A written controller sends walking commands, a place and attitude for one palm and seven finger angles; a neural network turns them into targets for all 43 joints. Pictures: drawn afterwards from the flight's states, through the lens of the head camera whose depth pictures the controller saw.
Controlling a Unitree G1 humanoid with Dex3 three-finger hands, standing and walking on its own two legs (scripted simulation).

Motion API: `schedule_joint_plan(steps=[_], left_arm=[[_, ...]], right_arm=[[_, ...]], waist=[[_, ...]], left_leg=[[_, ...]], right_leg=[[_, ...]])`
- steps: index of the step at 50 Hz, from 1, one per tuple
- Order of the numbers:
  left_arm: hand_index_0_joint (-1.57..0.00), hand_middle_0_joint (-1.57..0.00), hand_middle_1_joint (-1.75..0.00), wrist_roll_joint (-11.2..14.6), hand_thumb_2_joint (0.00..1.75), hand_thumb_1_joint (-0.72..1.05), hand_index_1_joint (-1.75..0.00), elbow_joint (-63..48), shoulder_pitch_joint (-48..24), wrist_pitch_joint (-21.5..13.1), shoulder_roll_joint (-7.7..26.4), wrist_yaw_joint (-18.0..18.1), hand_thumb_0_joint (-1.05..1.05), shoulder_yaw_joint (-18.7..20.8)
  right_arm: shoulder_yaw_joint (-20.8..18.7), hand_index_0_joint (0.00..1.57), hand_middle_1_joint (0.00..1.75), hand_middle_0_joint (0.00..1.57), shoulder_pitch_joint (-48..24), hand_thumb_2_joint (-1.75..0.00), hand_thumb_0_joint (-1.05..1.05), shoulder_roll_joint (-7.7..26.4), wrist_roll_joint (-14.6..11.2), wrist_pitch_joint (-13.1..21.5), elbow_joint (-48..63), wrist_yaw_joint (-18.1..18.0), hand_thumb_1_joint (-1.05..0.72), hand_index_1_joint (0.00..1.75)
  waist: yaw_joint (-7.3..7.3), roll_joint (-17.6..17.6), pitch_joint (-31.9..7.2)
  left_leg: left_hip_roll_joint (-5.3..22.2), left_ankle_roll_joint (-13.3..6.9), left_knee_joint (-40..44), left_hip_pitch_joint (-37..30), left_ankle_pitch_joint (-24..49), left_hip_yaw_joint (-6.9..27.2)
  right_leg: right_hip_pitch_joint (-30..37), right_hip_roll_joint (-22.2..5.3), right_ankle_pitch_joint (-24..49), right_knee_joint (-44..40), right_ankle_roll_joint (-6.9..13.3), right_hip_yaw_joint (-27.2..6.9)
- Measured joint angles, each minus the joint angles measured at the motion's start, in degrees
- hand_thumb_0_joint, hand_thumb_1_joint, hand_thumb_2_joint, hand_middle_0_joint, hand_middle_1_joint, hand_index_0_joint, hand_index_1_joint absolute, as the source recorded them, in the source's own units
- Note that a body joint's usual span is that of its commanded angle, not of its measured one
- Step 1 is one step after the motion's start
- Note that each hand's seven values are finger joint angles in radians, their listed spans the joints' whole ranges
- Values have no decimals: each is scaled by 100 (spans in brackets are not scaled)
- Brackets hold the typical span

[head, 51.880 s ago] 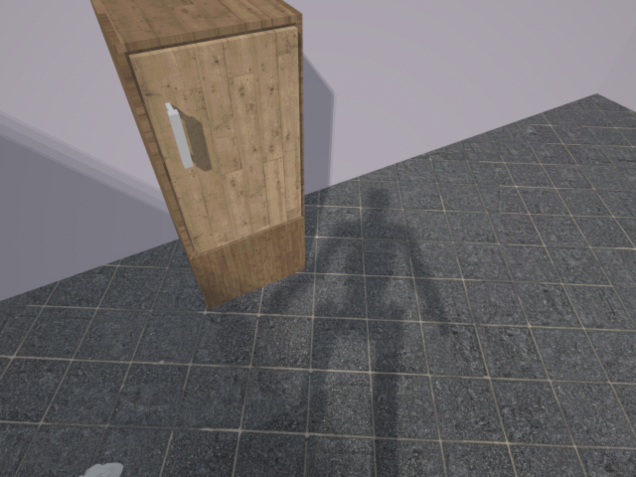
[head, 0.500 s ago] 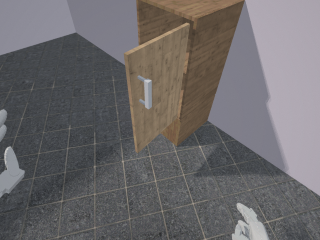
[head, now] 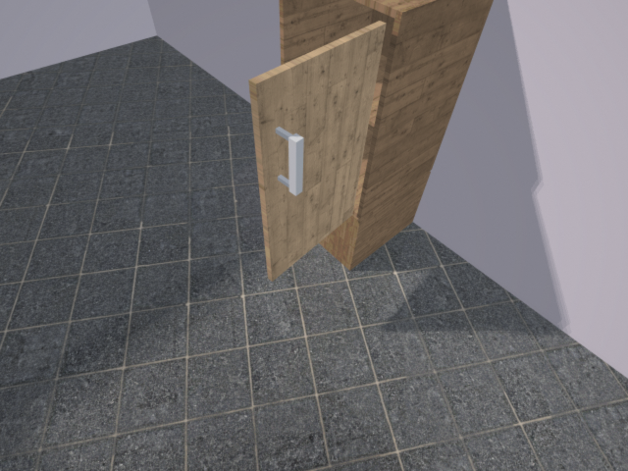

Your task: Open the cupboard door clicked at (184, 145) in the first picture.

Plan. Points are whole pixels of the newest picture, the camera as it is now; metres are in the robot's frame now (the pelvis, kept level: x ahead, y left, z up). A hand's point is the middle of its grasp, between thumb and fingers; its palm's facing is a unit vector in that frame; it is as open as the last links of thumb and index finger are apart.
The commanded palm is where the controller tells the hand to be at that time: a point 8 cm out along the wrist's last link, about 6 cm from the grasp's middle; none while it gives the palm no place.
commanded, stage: let the arm hang, fingers relaxed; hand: left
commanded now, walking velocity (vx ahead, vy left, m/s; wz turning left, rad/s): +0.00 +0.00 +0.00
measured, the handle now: (288, 161) +0.66 +0.09 -0.02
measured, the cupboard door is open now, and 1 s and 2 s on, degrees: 95 95 95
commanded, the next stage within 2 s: look to check the result in 0.64 s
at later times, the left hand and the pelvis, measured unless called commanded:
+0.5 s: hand out of the picture +0.02 +0.15 -0.17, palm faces +0.02 -0.98 -0.18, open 7.3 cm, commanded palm none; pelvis +0.01 -0.01 +0.00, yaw -1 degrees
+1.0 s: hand out of the picture +0.00 +0.15 -0.17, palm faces +0.05 -0.98 -0.19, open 7.3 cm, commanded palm none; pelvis +0.03 -0.01 +0.00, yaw -1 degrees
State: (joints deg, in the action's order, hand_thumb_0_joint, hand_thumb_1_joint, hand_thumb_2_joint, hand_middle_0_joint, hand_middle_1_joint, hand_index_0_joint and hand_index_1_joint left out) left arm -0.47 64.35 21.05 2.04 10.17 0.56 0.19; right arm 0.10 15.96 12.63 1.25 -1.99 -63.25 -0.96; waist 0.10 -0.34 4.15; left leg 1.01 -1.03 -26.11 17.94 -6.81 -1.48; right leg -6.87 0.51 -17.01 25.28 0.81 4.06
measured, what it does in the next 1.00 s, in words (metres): stands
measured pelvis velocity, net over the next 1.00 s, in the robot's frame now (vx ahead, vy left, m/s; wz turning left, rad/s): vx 0.03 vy -0.01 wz -0.01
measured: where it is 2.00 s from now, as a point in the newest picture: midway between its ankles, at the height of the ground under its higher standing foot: outside the picture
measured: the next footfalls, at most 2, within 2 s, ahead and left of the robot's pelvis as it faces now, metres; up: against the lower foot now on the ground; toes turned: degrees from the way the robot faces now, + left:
none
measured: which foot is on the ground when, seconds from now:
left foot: down 0.00-1.00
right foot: down 0.00-1.00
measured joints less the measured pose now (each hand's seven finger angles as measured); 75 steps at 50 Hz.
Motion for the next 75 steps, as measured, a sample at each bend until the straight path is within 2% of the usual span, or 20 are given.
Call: schedule_joint_plan(steps=[6,14,24,29,51,75], left_arm=[[-21,-20,-30,13,90,92,-30,285,160,-49,23,74,1,48],[-20,-20,-30,16,90,91,-30,182,-63,-119,-90,147,1,48],[-20,-20,-30,8,90,91,-30,-41,-468,-191,-351,169,1,24],[-21,-20,-30,22,90,93,-30,-19,-492,-186,-309,172,2,57],[-20,-20,-30,35,90,91,-30,96,-255,-207,-315,176,1,58],[-20,-20,-30,35,90,91,-30,41,-458,-230,-216,159,1,59]], right_arm=[[-23,20,30,20,68,-90,1,-209,-20,7,-172,-35,-91,30],[-14,20,30,20,-70,-90,1,-406,13,28,-202,-48,-91,30],[-23,20,30,20,-30,-90,1,-460,16,100,-245,-44,-92,30],[-17,20,30,20,-6,-90,0,-514,15,119,-248,-59,-91,30],[-27,20,30,20,-210,-90,1,-375,-6,135,-243,-102,-92,30],[2,20,30,20,-253,-90,0,-337,-2,168,-254,-98,-91,30]], waist=[[2,170,-9],[-49,290,-150],[-107,154,-239],[-118,96,-190],[-25,90,-84],[-45,76,-110]], left_leg=[[0,12,72,-111,15,-10],[-9,27,87,-193,-12,-60],[-10,58,81,-256,-86,-80],[5,80,74,-273,-126,-62],[8,103,140,-427,-231,-73],[7,115,233,-547,-257,-106]], right_leg=[[97,1,9,-55,10,-11],[118,-20,-59,30,19,-58],[170,-25,-136,45,38,-80],[220,-5,-148,-11,56,-66],[448,4,-154,-253,62,-81],[581,2,-138,-400,66,-114]])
